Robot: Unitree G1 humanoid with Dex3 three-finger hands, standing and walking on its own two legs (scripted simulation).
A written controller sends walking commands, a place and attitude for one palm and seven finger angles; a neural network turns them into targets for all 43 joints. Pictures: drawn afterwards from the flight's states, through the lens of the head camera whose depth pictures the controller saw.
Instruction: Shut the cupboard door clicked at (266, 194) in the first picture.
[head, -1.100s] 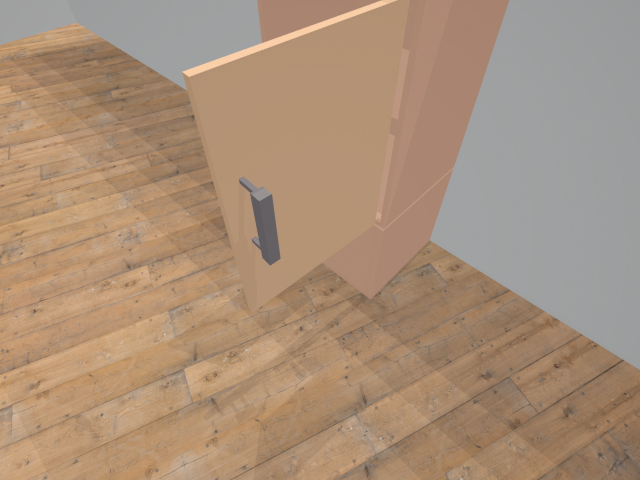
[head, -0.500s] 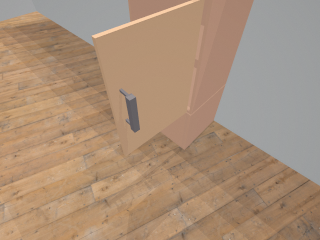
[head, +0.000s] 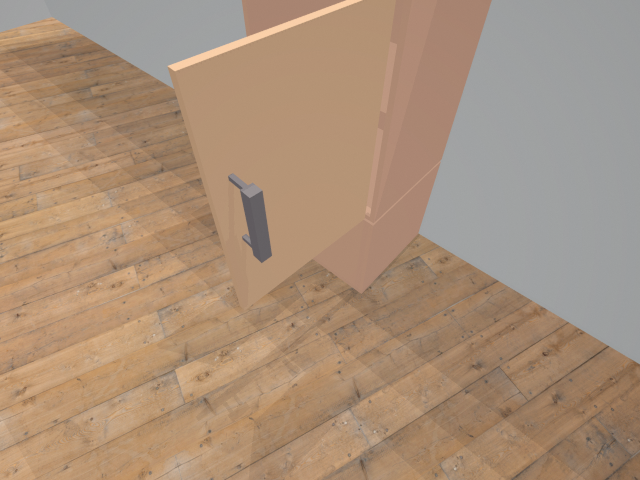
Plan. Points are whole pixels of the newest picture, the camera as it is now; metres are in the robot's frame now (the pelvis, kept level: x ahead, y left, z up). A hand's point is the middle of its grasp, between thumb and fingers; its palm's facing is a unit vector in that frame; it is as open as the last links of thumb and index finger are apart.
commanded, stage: walk to a spot facing it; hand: left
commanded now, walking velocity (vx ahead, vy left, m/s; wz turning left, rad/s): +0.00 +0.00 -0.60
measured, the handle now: (249, 219) +0.53 +0.17 -0.04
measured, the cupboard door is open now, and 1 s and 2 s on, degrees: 85 85 85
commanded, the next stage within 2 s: none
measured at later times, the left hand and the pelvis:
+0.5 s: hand out of the picture +0.06 +0.16 -0.17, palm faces -0.17 -0.95 -0.27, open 7.4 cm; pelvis -0.02 -0.03 +0.00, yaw -15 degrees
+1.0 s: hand (259, 457) +0.18 +0.11 -0.18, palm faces -0.49 -0.82 -0.30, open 7.4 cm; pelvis -0.02 -0.04 -0.03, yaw -32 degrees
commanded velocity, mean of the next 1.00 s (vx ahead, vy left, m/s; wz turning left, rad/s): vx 0.00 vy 0.00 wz -0.60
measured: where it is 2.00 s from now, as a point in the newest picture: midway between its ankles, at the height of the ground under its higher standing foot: outside the picture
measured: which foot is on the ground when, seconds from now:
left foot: down 0.00-0.24, up 0.26-0.66, down 0.68-0.92, up 0.94-1.00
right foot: down 0.00-0.66, up 0.68-0.90, down 0.92-1.00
